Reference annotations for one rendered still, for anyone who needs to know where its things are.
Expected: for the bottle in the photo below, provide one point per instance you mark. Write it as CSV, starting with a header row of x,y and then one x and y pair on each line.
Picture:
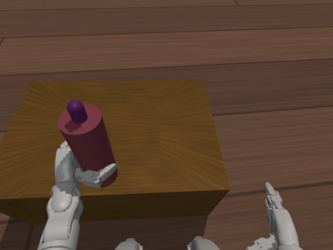
x,y
83,127

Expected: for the right robot hand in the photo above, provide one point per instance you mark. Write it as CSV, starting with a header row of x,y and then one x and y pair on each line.
x,y
282,228

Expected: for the left robot arm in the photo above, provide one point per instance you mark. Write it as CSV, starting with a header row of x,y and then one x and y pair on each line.
x,y
64,209

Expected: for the left robot hand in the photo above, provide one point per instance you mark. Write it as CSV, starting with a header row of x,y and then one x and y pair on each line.
x,y
67,168

